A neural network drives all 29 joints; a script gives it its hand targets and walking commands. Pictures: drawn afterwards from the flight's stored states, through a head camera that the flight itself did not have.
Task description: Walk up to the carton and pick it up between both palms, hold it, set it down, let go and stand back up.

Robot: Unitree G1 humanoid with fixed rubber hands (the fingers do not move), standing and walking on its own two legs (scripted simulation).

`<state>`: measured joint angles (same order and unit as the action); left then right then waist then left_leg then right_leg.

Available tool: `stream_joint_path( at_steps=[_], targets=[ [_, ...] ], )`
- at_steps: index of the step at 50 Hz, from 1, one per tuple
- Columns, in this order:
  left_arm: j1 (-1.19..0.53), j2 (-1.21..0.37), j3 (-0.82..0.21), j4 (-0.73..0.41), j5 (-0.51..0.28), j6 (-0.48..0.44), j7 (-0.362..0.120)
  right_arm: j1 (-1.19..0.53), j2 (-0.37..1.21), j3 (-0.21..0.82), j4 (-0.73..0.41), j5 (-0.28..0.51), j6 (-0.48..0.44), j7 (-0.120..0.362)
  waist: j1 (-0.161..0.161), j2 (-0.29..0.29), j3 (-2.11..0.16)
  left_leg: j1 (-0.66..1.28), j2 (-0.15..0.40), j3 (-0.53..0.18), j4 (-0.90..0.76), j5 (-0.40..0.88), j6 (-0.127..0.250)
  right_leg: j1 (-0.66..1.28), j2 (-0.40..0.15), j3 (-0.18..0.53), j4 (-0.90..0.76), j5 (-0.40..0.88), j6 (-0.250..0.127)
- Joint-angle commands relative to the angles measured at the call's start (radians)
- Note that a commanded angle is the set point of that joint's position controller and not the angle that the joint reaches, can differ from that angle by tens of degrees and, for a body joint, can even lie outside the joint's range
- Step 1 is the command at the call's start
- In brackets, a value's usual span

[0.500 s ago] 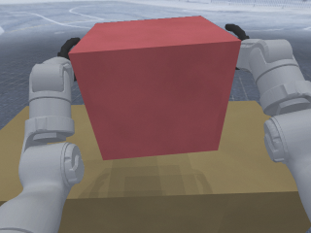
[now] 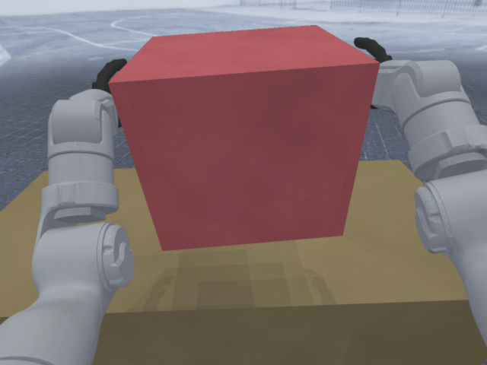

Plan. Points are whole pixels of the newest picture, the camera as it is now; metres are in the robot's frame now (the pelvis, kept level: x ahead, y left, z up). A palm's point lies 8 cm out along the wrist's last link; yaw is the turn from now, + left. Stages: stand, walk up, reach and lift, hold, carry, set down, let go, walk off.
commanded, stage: hold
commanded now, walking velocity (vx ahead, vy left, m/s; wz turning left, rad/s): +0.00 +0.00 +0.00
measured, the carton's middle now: (243, 131) +0.41 +0.01 +0.27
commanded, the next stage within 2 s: none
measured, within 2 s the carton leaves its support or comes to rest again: neither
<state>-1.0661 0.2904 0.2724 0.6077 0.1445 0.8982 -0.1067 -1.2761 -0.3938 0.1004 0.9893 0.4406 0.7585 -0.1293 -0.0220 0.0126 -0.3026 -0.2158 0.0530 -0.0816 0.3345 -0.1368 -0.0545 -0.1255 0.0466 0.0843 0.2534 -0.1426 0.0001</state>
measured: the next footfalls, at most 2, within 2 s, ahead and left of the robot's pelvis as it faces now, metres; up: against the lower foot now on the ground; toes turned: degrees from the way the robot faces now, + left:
none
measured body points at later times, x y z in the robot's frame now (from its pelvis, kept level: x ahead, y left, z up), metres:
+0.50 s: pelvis +0.00 +0.01 +0.00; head -0.10 +0.02 +0.44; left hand +0.38 +0.21 +0.31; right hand +0.38 -0.18 +0.34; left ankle +0.03 +0.15 -0.75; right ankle -0.01 -0.13 -0.75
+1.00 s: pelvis +0.01 +0.01 +0.00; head -0.09 +0.02 +0.44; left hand +0.38 +0.21 +0.32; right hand +0.38 -0.18 +0.35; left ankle +0.03 +0.15 -0.75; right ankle -0.01 -0.13 -0.75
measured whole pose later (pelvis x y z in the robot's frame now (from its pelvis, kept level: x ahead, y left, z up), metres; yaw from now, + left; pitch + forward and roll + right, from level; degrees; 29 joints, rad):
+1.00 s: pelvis +0.01 +0.01 +0.00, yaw +1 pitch +0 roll -1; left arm -0.99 0.28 0.26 0.51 0.11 0.89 -0.08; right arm -1.22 -0.40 0.10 0.90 0.47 0.75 -0.15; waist -0.05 0.00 -0.27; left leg -0.20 0.04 -0.09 0.34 -0.15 -0.05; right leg -0.09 0.04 0.08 0.23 -0.14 0.01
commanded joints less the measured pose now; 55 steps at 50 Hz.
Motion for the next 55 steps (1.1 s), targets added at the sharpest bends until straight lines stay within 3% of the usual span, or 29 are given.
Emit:
stream_joint_path(
  at_steps=[1, 10, 11, 13, 19, 27, 39, 55],
  targets=[
    [-0.77, -0.499, -0.17, -0.123, -0.203, -0.085, -0.184, -0.686, 0.569, -0.004, -0.276, 0.155, -0.042, 0.171, -0.004, -0.013, -0.168, 0.094, -0.053, 0.041, -0.013, 0.105, 0.028, -0.009, -0.005, 0.026, -0.059, 0.002, -0.049],
    [-0.753, -0.525, -0.181, -0.132, -0.208, -0.092, -0.191, -0.678, 0.54, -0.006, -0.269, 0.157, -0.058, 0.179, -0.017, 0.032, -0.196, 0.104, -0.044, 0.039, -0.012, 0.176, 0.007, 0.045, 0.008, 0.016, -0.037, 0.1, -0.055],
    [-0.689, -0.55, -0.221, -0.175, -0.246, -0.103, -0.182, -0.7, 0.56, 0.005, -0.4, 0.172, -0.094, 0.16, -0.055, 0.016, -0.25, 0.157, -0.057, 0.049, 0.005, 0.221, 0.028, 0.075, 0.011, 0.006, -0.039, 0.177, -0.037],
    [-0.68, -0.528, -0.212, -0.196, -0.239, -0.107, -0.166, -0.654, 0.538, 0.023, -0.387, 0.182, -0.092, 0.145, -0.054, 0.027, -0.222, 0.182, -0.06, 0.05, 0.01, 0.277, 0.021, 0.069, 0.019, -0.008, -0.036, 0.219, -0.032],
    [-0.684, -0.528, -0.23, -0.302, -0.235, -0.092, -0.144, -0.617, 0.537, 0.042, -0.417, 0.205, -0.086, 0.147, -0.032, 0.065, -0.223, 0.171, -0.058, 0.038, 0.0, 0.248, 0.004, 0.07, 0.026, -0.019, -0.042, 0.152, -0.03],
    [-0.687, -0.54, -0.252, -0.339, -0.255, -0.09, -0.094, -0.621, 0.585, 0.069, -0.461, 0.215, -0.076, 0.147, -0.023, 0.026, -0.242, 0.154, -0.067, 0.039, -0.001, 0.188, 0.015, 0.054, 0.028, -0.023, -0.043, 0.142, -0.003],
    [-0.683, -0.526, -0.238, -0.262, -0.249, -0.089, -0.122, -0.621, 0.569, 0.051, -0.415, 0.195, -0.051, 0.132, -0.036, 0.012, -0.203, 0.13, -0.063, 0.036, -0.009, 0.144, 0.02, 0.049, 0.015, -0.008, -0.047, 0.121, -0.016],
    [-0.67, -0.51, -0.229, -0.312, -0.235, -0.076, -0.133, -0.602, 0.553, 0.056, -0.441, 0.209, -0.05, 0.134, -0.031, 0.03, -0.214, 0.159, -0.062, 0.037, 0.005, 0.226, 0.009, 0.078, 0.022, -0.014, -0.041, 0.178, -0.02]
  ],
)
